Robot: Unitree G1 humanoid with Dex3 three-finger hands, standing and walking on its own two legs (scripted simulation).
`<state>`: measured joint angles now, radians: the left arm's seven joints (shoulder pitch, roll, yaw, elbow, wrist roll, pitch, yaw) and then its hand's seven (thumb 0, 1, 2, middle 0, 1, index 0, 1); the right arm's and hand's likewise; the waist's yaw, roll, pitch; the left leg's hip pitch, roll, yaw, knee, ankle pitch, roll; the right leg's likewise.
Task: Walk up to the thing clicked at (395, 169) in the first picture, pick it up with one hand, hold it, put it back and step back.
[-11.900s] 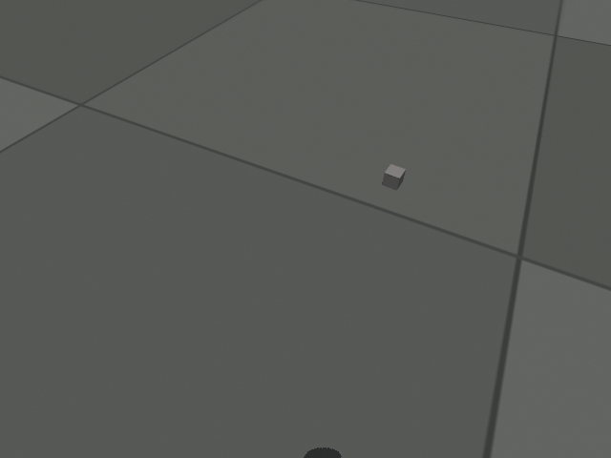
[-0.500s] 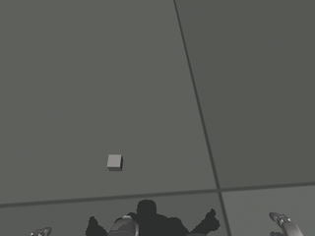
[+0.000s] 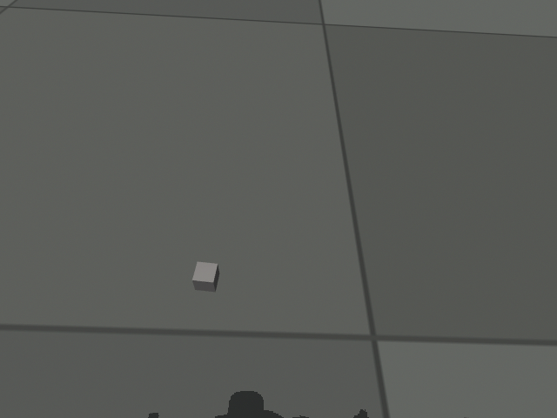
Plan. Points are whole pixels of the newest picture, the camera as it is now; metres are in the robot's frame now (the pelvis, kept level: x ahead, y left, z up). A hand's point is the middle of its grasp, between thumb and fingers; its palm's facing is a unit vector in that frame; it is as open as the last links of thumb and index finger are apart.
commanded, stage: walk up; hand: left
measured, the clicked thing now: (206, 276) +0.70 +0.25 -0.72
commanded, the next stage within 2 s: stand in 0.94 s
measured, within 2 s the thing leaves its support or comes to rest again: neither
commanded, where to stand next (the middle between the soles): +0.31 +0.02 m, yaw +0 degrees
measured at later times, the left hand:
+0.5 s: hand out of the picture +0.05 +0.27 -0.14, palm faces +0.04 -0.93 -0.36, open 7.4 cm
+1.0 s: hand out of the picture +0.09 +0.25 -0.14, palm faces +0.03 -0.94 -0.34, open 7.3 cm
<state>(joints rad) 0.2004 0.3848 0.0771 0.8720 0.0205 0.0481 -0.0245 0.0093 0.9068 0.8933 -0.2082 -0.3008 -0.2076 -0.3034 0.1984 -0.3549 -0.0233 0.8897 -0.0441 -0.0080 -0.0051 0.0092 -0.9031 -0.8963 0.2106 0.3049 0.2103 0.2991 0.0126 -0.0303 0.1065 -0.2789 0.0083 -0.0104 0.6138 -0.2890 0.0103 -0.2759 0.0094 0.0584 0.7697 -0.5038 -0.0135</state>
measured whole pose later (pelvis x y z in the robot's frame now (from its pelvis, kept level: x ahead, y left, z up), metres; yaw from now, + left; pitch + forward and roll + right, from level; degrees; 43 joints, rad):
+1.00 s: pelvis +0.00 +0.00 +0.02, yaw +1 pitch -3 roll +0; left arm 0.09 0.35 0.03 1.09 0.01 -0.01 0.00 0.01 0.91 0.89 -0.21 -0.30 -0.21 -0.30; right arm 0.07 -0.34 -0.02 1.08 -0.01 -0.01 0.00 0.01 -0.91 -0.90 0.21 0.30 0.21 0.30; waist 0.01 -0.01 0.07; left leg -0.14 0.00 -0.05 0.42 -0.23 -0.01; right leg -0.09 -0.01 0.02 0.39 -0.26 0.02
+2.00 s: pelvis -0.02 -0.01 +0.02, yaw +1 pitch -3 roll +0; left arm 0.16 0.36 0.03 1.09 0.03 -0.01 -0.03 0.01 0.91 0.89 -0.21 -0.30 -0.21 -0.30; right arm 0.16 -0.36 -0.02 1.11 -0.02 -0.01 0.03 0.01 -0.91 -0.90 0.21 0.30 0.21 0.30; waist 0.00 0.00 0.03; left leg -0.17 0.00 -0.05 0.42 -0.31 0.01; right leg -0.13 -0.01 0.04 0.41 -0.34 -0.01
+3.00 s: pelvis +0.23 +0.03 -0.01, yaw -1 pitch -3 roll +0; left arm 0.22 0.39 0.03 0.86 0.00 0.01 -0.02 0.01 0.90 0.89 -0.21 -0.30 -0.21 -0.30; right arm 0.26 -0.40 -0.04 0.90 -0.02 -0.03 0.00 0.01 -0.91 -0.90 0.21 0.30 0.21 0.30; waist 0.01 -0.02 0.12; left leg -0.37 0.03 0.03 0.67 -0.25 0.00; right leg -0.32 -0.04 -0.02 0.74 -0.38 -0.01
